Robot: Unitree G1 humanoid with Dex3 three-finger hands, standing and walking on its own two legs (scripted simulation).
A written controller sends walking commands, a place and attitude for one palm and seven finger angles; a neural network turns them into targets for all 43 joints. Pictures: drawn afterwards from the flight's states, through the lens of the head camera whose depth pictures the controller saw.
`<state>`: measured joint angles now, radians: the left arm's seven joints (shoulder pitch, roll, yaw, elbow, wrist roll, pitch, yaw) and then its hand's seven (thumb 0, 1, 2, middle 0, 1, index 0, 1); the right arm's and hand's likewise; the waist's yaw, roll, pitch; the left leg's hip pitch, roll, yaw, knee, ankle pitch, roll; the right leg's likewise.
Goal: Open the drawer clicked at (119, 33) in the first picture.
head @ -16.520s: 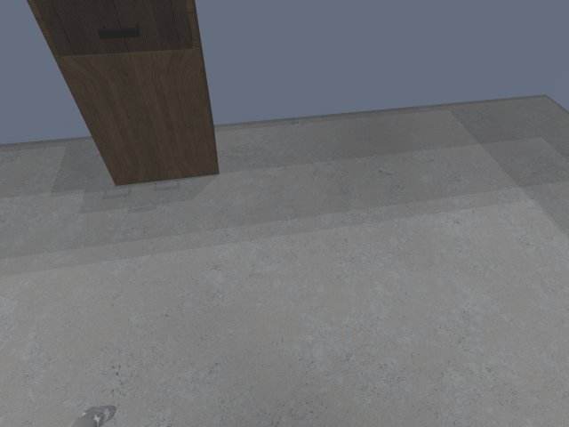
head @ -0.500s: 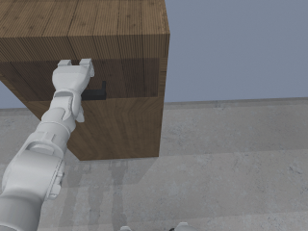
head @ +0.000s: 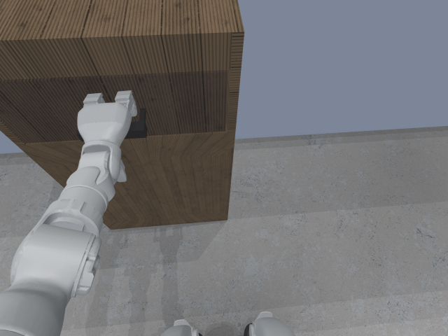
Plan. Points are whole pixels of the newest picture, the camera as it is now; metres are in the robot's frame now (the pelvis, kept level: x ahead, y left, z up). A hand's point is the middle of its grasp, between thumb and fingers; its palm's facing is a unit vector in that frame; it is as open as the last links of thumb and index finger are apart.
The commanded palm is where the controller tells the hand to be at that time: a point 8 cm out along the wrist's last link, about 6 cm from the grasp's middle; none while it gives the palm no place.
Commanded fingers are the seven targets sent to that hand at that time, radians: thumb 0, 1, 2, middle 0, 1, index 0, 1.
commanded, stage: lower the fingers behind the handle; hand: left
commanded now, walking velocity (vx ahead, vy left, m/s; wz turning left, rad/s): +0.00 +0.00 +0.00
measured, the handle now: (114, 122) +0.53 +0.20 +0.02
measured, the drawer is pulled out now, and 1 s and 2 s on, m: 0.00 0.00 0.01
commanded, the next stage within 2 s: close the thumb around the handle in 0.42 s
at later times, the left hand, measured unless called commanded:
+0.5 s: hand (113, 145) +0.49 +0.20 +0.00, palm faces -0.02 -0.03 -1.00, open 13.8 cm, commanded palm +0.48 +0.20 +0.06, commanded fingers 0.00 -0.50 0.30 -0.30 -1.20 -0.30 -1.20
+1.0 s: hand (113, 143) +0.49 +0.20 +0.00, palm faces -0.06 -0.02 -1.00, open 7.9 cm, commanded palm +0.48 +0.20 +0.06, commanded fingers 0.00 0.90 0.90 -0.40 -1.35 -0.40 -1.35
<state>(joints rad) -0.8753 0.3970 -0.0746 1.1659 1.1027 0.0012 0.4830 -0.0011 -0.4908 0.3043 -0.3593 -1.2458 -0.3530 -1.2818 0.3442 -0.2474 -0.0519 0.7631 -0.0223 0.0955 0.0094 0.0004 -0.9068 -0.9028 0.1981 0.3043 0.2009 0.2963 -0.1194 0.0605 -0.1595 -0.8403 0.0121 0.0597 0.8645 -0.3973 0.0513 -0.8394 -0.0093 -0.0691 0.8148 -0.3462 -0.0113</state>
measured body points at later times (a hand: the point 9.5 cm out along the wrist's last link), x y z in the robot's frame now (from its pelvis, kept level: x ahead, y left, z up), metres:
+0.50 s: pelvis -0.01 +0.00 -0.01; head +0.11 +0.00 +0.42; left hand +0.48 +0.20 +0.05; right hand -0.02 -0.28 -0.13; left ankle +0.00 +0.09 -0.69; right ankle +0.01 -0.12 -0.69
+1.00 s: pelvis +0.00 +0.00 +0.00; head +0.11 +0.00 +0.44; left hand +0.49 +0.20 +0.06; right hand +0.01 -0.27 -0.13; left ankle +0.00 +0.09 -0.69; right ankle +0.01 -0.12 -0.69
